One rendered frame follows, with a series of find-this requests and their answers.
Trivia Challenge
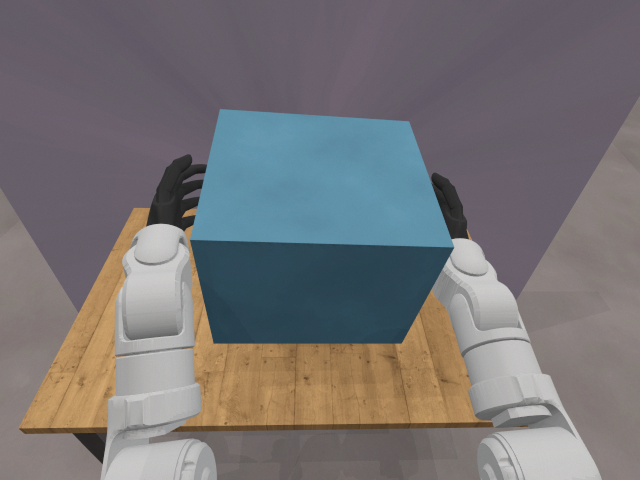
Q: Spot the table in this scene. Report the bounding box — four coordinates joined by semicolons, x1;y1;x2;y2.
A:
18;208;529;464

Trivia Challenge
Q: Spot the right robot hand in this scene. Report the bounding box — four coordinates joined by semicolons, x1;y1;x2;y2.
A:
431;173;469;239

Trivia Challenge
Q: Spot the left robot hand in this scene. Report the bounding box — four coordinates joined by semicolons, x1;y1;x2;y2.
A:
146;154;207;231

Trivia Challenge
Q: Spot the left robot upper arm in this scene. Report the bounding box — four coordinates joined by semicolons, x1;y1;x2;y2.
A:
105;438;217;480

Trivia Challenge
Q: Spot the carton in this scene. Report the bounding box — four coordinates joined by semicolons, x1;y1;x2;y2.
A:
190;109;454;344

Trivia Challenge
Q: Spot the right robot upper arm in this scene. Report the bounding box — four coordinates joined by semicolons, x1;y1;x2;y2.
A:
477;427;599;480

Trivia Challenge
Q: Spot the left robot forearm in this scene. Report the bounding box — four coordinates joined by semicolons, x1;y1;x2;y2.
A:
100;224;201;480

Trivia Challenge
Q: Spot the right robot forearm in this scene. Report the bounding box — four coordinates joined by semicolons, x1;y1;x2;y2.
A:
432;238;602;480

